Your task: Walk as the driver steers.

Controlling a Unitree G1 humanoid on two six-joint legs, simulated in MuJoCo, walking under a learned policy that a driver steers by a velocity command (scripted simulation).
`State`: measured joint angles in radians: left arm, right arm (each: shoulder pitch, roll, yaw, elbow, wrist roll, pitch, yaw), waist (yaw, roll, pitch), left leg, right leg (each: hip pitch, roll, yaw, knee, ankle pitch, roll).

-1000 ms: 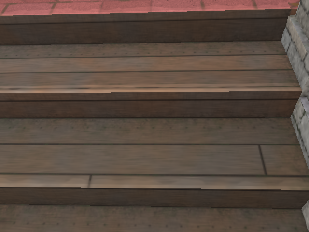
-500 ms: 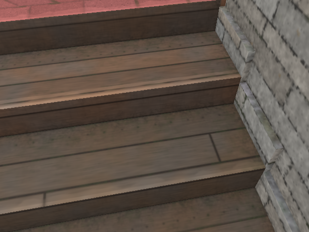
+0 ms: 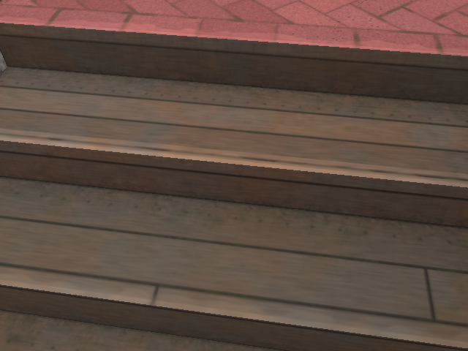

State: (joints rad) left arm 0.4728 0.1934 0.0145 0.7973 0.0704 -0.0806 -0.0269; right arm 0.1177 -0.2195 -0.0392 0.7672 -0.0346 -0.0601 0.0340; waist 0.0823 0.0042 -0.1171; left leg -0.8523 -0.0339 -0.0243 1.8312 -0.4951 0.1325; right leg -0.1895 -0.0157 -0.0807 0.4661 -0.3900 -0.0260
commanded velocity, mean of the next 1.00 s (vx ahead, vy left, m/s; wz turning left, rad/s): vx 0.47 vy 0.00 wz -0.07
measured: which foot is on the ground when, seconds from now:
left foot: up 0.00-0.24, down 0.26-0.84, up 0.86-1.00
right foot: down 0.00-0.30, up 0.32-0.80, down 0.82-1.00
